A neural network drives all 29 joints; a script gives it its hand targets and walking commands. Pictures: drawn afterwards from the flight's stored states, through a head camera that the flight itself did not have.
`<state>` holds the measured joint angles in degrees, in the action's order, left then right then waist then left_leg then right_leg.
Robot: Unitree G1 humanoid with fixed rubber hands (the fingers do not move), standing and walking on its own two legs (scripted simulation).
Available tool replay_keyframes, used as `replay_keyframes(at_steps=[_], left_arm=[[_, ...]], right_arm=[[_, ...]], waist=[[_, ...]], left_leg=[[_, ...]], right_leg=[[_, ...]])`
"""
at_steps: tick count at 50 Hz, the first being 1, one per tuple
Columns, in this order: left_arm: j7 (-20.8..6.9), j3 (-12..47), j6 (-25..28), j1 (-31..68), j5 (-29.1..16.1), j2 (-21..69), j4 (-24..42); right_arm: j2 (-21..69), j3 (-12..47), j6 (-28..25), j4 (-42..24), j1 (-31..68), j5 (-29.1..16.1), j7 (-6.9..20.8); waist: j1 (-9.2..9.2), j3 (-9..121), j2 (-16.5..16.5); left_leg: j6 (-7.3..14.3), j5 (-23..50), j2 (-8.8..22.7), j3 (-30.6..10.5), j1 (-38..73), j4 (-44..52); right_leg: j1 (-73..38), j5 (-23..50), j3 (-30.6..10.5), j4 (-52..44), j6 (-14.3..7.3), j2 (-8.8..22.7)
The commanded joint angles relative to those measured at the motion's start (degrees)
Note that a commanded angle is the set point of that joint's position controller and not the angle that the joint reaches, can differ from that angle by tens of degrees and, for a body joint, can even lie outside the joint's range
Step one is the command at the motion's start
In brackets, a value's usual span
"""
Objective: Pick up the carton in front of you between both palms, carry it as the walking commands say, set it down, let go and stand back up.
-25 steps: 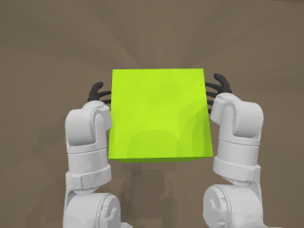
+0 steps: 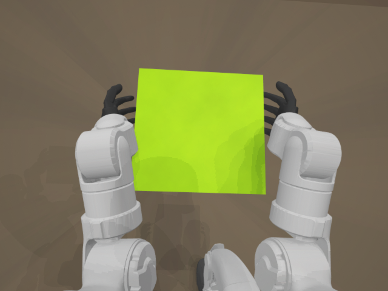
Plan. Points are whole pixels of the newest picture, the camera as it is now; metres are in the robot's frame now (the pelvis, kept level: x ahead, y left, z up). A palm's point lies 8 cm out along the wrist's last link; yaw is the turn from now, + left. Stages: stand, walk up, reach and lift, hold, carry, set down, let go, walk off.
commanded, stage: carry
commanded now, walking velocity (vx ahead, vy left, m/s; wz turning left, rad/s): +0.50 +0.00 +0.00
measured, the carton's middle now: (195, 142) +0.41 -0.04 +0.07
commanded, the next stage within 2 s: none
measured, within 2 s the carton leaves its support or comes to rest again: neither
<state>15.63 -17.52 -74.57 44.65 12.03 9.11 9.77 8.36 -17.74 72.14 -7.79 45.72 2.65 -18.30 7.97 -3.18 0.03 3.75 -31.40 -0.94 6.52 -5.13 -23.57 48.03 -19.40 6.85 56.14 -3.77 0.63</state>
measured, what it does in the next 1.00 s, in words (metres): climbs: right foot 0.05 m higher, then left foot 0.04 m higher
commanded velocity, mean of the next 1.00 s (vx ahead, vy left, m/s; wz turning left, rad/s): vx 0.50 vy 0.00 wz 0.00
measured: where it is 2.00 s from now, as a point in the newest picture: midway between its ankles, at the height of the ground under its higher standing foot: (160, 92)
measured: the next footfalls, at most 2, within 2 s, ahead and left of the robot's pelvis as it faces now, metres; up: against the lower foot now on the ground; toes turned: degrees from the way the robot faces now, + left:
right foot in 0.08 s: +0.28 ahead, -0.07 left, +0.05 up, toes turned -6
left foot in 0.52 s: +0.52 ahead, +0.11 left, +0.09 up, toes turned +8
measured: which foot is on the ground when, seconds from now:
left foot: down 0.00-0.08, up 0.10-0.50, down 0.52-0.94, up 0.96-1.00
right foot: up 0.00-0.06, down 0.08-0.54, up 0.56-0.88, down 0.90-1.00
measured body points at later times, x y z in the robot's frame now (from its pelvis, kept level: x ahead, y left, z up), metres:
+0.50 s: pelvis +0.34 +0.00 +0.05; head +0.37 +0.01 +0.50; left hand +0.71 +0.19 +0.22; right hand +0.73 -0.10 +0.23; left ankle +0.47 +0.11 -0.64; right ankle +0.23 -0.06 -0.68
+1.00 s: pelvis +0.65 -0.01 +0.10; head +0.68 +0.00 +0.55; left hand +1.01 +0.16 +0.24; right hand +1.04 -0.13 +0.26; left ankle +0.51 +0.10 -0.54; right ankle +0.74 -0.10 -0.60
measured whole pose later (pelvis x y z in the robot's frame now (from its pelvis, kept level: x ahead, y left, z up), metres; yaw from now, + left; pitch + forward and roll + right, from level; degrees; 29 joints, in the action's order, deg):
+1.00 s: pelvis +0.65 -0.01 +0.10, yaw +2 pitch +4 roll -2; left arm 17.1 -15.2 -74.1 44.3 10.2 9.0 0.3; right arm 4.3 -17.5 73.7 -0.3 45.2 5.7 -14.3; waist -2.7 0.7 0.4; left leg 0.3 -29.1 3.0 0.3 -22.0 -67.5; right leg 32.8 -22.9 9.2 42.8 -3.5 0.7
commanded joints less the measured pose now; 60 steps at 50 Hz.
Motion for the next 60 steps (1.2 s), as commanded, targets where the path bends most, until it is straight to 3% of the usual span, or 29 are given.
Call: replay_keyframes(at_steps=[1, 2, 3, 4, 6, 9, 13, 17, 20, 22, 23, 24, 25, 26, 27, 29, 32, 39, 42, 43, 44, 45, 46, 48, 51, 54, 57, 58, 60], left_arm=[[-12.2, 36.0, -0.6, 39.2, -22.7, 47.0, -6.1], [-12.6, 36.2, -0.4, 38.3, -22.4, 47.5, -8.8], [-12.8, 35.3, -0.1, 41.0, -23.8, 47.8, -8.1], [-13.3, 37.4, 0.2, 41.0, -26.6, 51.8, -6.2], [-15.0, 40.4, 0.6, 49.0, -32.8, 57.0, 0.0], [-17.1, 43.3, 1.1, 55.6, -39.8, 62.8, -0.5], [-17.6, 40.7, 2.3, 53.3, -39.1, 61.3, -3.2], [-17.2, 39.3, 1.0, 53.7, -37.4, 58.7, -3.7], [-16.8, 36.0, -0.1, 47.6, -34.0, 56.1, -8.2], [-16.3, 35.1, -0.5, 44.4, -32.1, 55.6, -11.1], [-16.2, 34.9, -0.5, 45.0, -31.2, 53.5, -10.9], [-16.0, 35.1, -0.7, 46.0, -31.1, 53.2, -10.6], [-15.7, 33.8, -0.8, 43.3, -29.9, 52.6, -11.2], [-15.4, 34.6, -1.0, 43.2, -29.5, 52.7, -11.2], [-15.0, 32.8, -0.4, 45.1, -27.7, 54.0, -10.6], [-14.4, 30.6, 0.8, 45.5, -26.5, 54.3, -8.7], [-12.1, 30.3, 2.3, 44.6, -23.1, 51.7, -6.4], [-10.8, 33.3, 2.3, 42.2, -20.7, 46.5, -2.4], [-11.3, 35.2, 0.7, 40.5, -22.1, 46.8, -3.8], [-11.8, 35.2, 0.3, 39.6, -23.4, 47.9, -5.3], [-12.4, 33.7, -0.3, 36.6, -23.0, 46.7, -10.9], [-12.8, 34.7, 0.1, 37.4, -24.2, 47.2, -8.8], [-13.3, 35.5, 0.3, 39.0, -26.3, 50.7, -8.8], [-14.4, 37.2, 0.8, 43.7, -28.9, 54.2, -4.5], [-15.8, 42.6, 2.0, 52.9, -35.9, 60.1, 2.4], [-16.9, 41.4, 2.7, 50.8, -36.7, 61.5, -1.0], [-16.6, 41.5, 2.5, 49.3, -36.0, 59.3, -1.5], [-16.5, 41.6, 2.5, 48.3, -36.3, 59.3, -1.2], [-16.0, 41.2, 1.7, 47.3, -34.8, 56.4, -2.6]], right_arm=[[51.7, 38.3, 4.1, 7.7, 36.3, -23.7, 20.6], [51.2, 37.1, 4.1, 7.8, 39.0, -21.5, 20.2], [53.1, 36.9, 4.3, 9.9, 37.5, -20.9, 20.0], [51.0, 35.2, 3.7, 6.4, 38.2, -19.7, 19.5], [53.9, 33.5, 3.2, 3.6, 40.4, -18.0, 18.4], [48.1, 28.2, 0.9, 5.5, 35.6, -10.3, 15.9], [49.6, 30.6, -0.8, 5.0, 37.0, -8.6, 14.6], [49.1, 32.2, 0.1, 5.4, 39.0, -9.4, 14.5], [49.6, 34.7, 1.8, 6.8, 37.8, -11.2, 14.9], [49.0, 35.1, 2.5, 5.7, 37.9, -12.5, 15.6], [49.1, 34.5, 3.2, 11.1, 34.7, -12.4, 15.6], [50.1, 34.3, 3.1, 10.9, 33.4, -12.7, 16.0], [49.0, 34.3, 3.5, 12.7, 32.7, -14.0, 16.2], [50.5, 33.6, 3.4, 14.1, 32.4, -14.3, 16.6], [53.0, 35.3, 3.0, 11.6, 35.0, -16.3, 17.1], [59.3, 39.3, 2.4, 4.4, 45.3, -21.9, 18.5], [60.8, 40.4, 1.2, 3.4, 45.1, -26.7, 19.9], [57.2, 39.4, 1.8, 5.1, 42.0, -26.4, 19.7], [54.9, 38.4, 2.5, 6.8, 38.3, -23.7, 19.2], [54.5, 37.9, 2.8, 7.2, 37.9, -23.3, 18.9], [50.6, 36.5, 3.5, 9.7, 36.5, -20.8, 18.3], [52.9, 36.9, 3.5, 8.8, 35.2, -20.1, 18.2], [52.7, 36.5, 3.2, 7.0, 36.6, -20.2, 18.2], [53.5, 34.2, 3.1, 8.7, 38.3, -18.1, 17.9], [55.1, 30.0, 2.1, 10.4, 32.1, -12.9, 16.8], [53.8, 33.0, 0.1, 6.1, 34.4, -11.5, 15.9], [52.1, 33.7, -0.5, 5.4, 34.8, -11.0, 15.4], [50.9, 35.0, -1.0, -0.6, 38.8, -12.4, 15.3], [49.3, 35.2, 0.1, 3.4, 34.7, -12.5, 15.0]], waist=[[-11.43, 34.6, 11.6], [-16.9, 40.0, 6.9], [-15.65, 47.4, -12.6], [-14.21, 45.7, -14.8], [-15.2, 37.1, -1.4], [-11.6, 36.1, 1.1], [-13.36, 34.0, -4.0], [-14.1, 30.2, -4.1], [-13.89, 31.1, -9.4], [-10.62, 33.1, -10.7], [-6.64, 34.9, -6.7], [-1.88, 38.1, -3.2], [-2.01, 44.8, 14.1], [-2.37, 41.4, 19.8], [-2.59, 38.1, 11.1], [-2.17, 33.8, -1.9], [-4.42, 33.3, 2.8], [-4.06, 28.8, 7.4], [-5.66, 29.6, 10.0], [-9.2, 32.8, 8.5], [-13.56, 38.1, 2.9], [-14.66, 47.1, -12.0], [-14.49, 48.4, -20.1], [-15.8, 35.4, -6.5], [-12.08, 36.3, -0.9], [-13.16, 33.5, -7.1], [-12.19, 31.4, -7.4], [-10.74, 32.8, -11.8], [-7.03, 33.1, -9.7]], left_leg=[[1.2, 85.5, 11.6, 0.5, 5.3, -17.3], [-1.5, 70.2, 8.7, -0.1, -7.3, -35.1], [-3.1, 17.8, 0.8, -2.9, -23.0, -52.1], [-2.3, 4.9, -5.9, -7.7, -36.9, -68.5], [0.2, 7.2, -0.2, -11.7, -41.8, -69.5], [0.8, 9.5, 3.2, -10.9, -39.3, -56.8], [-0.4, 7.9, 3.6, -5.2, -43.3, -47.0], [-1.4, 12.4, 2.9, -0.7, -39.3, -31.0], [-0.8, 14.3, 0.8, 3.4, -30.8, -19.0], [0.8, 15.4, -1.8, 5.9, -17.5, -14.2], [2.4, 15.2, -3.7, 6.6, -5.7, -9.9], [4.4, 11.6, 3.3, -2.6, 9.6, -7.3], [11.4, 7.4, 18.6, -31.3, 23.5, -2.5], [16.4, 18.0, 23.1, -46.3, 27.6, 2.6], [17.1, 24.5, 20.2, -41.2, 26.0, -0.6], [13.0, 33.0, 18.9, -30.4, 18.4, -3.0], [8.5, 20.8, 16.3, -24.5, 12.2, 0.0], [8.2, 25.9, 15.8, -12.0, 7.8, 3.9], [6.2, 43.5, 13.2, -5.4, 5.6, -1.4], [3.9, 55.3, 12.4, -1.1, 2.1, -11.6], [0.2, 51.6, 10.3, 1.3, -8.2, -25.5], [-3.6, 30.1, 5.2, -1.2, -22.4, -41.4], [-4.8, 1.0, -2.8, -3.8, -38.3, -54.9], [-2.0, 2.6, 1.1, -8.0, -45.7, -64.3], [-0.9, 4.2, 4.5, -9.7, -44.3, -56.2], [-1.2, 5.0, 4.6, -5.8, -43.8, -45.4], [-1.3, 9.2, 4.1, -4.6, -31.0, -24.4], [-0.9, 11.3, 3.2, -2.8, -23.4, -18.3], [-0.4, 18.7, -1.2, 4.8, -9.2, -11.9]], right_leg=[[-38.8, 5.7, 11.7, -18.0, -2.6, -8.8], [-55.7, 5.5, -0.2, -22.6, -6.0, -2.9], [-71.0, 9.1, -31.0, -26.2, -13.2, 15.5], [-73.3, 19.4, -47.7, -33.1, -19.2, 19.3], [-62.6, 22.4, -35.4, -30.0, -15.2, 14.9], [-57.0, 15.8, -25.1, -32.0, -8.6, 14.1], [-58.7, 22.2, -21.2, -34.5, -10.2, 14.1], [-54.4, 22.9, -12.0, -36.9, -8.1, 11.6], [-55.7, 27.9, -6.2, -35.1, -6.7, 10.3], [-51.7, 41.1, -3.3, -28.3, -5.3, 10.6], [-46.0, 45.8, 0.8, -18.9, -3.2, 9.0], [-34.4, 34.0, 0.9, -5.6, -0.5, 6.8], [-18.7, 10.1, -0.5, 9.5, 2.2, 0.9], [-4.1, -11.8, -5.5, 22.8, 2.7, -5.1], [0.5, -10.3, -9.4, 26.3, 1.4, -2.5], [3.5, -7.1, -9.5, 28.0, 1.1, 0.1], [-1.0, -6.1, -8.4, 19.6, 1.0, 2.6], [-7.7, -1.8, -2.8, -4.6, 1.6, 3.8], [-20.0, -0.8, 6.8, -15.1, 0.6, -3.2], [-32.6, 1.3, 8.1, -20.8, -0.5, -4.6], [-50.1, 0.9, 3.1, -22.0, -2.3, -1.3], [-67.5, -5.5, -27.0, -26.3, -8.9, 14.4], [-75.3, 7.8, -47.6, -34.2, -15.6, 21.6], [-64.3, 24.8, -36.8, -30.5, -13.7, 17.0], [-60.7, 15.2, -26.4, -30.4, -8.4, 16.5], [-57.1, 14.0, -21.6, -33.7, -8.2, 16.1], [-48.1, 15.2, -12.1, -35.2, -5.7, 13.8], [-45.3, 14.1, -8.5, -34.6, -4.3, 12.9], [-38.3, 16.7, -3.7, -28.9, -3.2, 12.9]])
